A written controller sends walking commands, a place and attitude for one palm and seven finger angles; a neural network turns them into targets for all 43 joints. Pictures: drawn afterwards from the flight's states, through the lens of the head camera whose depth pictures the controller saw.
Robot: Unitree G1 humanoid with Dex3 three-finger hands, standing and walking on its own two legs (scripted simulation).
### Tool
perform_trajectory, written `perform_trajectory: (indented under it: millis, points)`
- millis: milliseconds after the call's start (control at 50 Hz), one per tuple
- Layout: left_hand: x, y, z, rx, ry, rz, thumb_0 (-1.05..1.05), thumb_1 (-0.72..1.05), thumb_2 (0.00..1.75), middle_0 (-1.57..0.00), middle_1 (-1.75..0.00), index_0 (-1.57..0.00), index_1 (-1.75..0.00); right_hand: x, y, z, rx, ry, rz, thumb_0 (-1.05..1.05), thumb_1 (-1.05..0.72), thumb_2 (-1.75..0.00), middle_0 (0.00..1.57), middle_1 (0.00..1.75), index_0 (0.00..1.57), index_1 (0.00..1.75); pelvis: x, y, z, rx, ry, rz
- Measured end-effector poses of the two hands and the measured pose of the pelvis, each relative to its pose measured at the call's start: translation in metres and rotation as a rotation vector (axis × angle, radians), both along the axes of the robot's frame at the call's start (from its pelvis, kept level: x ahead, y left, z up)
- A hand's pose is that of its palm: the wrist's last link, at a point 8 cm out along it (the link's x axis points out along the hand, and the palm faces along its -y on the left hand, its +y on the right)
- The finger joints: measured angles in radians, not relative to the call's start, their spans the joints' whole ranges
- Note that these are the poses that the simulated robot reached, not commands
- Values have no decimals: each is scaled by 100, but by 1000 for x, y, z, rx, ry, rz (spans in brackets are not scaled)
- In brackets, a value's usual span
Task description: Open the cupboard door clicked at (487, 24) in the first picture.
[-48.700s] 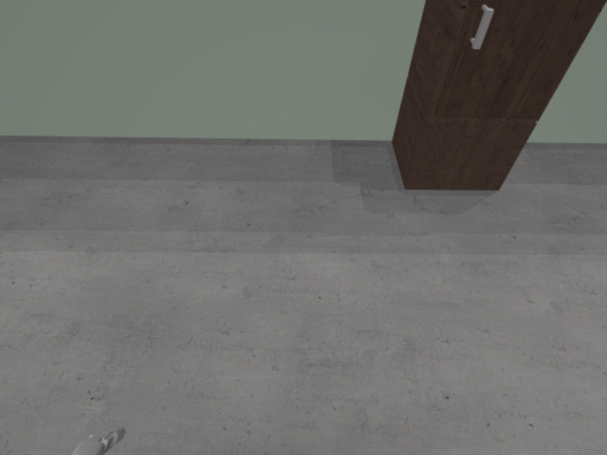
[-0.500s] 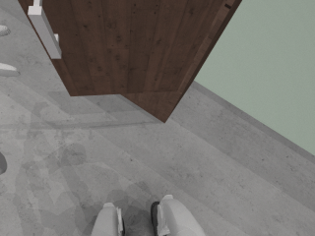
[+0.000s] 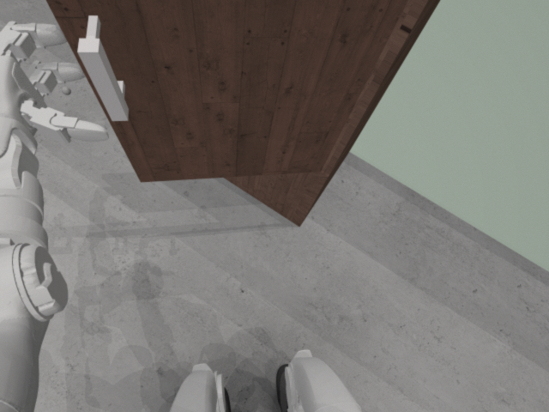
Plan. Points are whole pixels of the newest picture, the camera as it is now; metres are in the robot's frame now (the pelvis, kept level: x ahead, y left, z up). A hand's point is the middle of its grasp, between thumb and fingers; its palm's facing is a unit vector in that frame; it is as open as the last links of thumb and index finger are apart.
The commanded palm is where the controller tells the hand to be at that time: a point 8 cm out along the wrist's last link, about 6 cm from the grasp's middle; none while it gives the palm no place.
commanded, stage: slide the fingers in behind the handle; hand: left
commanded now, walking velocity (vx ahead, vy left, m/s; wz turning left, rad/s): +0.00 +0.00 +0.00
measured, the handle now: (107, 72) +0.56 +0.18 +0.08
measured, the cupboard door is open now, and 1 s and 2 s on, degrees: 41 41 41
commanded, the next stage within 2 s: move the hooked fingers beside the handle in 1.06 s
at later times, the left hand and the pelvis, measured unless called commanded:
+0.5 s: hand (74, 95) +0.52 +0.22 +0.08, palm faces +0.08 -1.00 -0.01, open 14.4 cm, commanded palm +0.51 +0.22 +0.08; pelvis +0.00 -0.02 +0.00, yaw +2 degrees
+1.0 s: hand (79, 99) +0.52 +0.21 +0.08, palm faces +0.10 -0.99 -0.03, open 14.9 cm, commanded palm +0.50 +0.20 +0.08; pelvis +0.01 -0.01 +0.01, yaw +3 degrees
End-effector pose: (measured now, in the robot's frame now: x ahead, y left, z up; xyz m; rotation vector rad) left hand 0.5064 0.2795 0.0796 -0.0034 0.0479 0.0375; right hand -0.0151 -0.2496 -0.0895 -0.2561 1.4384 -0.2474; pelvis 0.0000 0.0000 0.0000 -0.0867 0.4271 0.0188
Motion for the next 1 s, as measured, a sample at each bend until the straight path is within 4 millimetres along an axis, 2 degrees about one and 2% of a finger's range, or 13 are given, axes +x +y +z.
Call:
perform_trajectory:
  millis: [220, 480, 800, 1000]
  points:
    - [-3, -5, -2, 12, 1, 27, -1, -50, 30, -28, -120, -27, -119, -15, -14, 2, -6, 64, -5, 0, -91, -89, 20, 30, 21, 30, 1, -9, 0, 8, 3, 5]
    - [-7, -9, -1, 15, 1, 45, -1, -50, 30, -23, -119, -23, -118, 5, -36, 6, -41, 32, 36, 0, -91, -89, 20, 30, 21, 30, 4, -18, 2, 10, -2, 26]
    - [-14, -17, -1, 17, 1, 65, -1, -50, 30, -15, -116, -14, -115, 32, -25, -3, 16, -4, 79, 0, -91, -89, 20, 30, 21, 30, 11, -17, 5, 12, -10, 47]
    - [-16, -18, -1, 30, -1, 66, -1, -50, 30, -14, -115, -12, -115, 35, -21, -5, 25, -5, 89, 0, -91, -89, 20, 30, 21, 30, 11, -14, 5, 11, -13, 55]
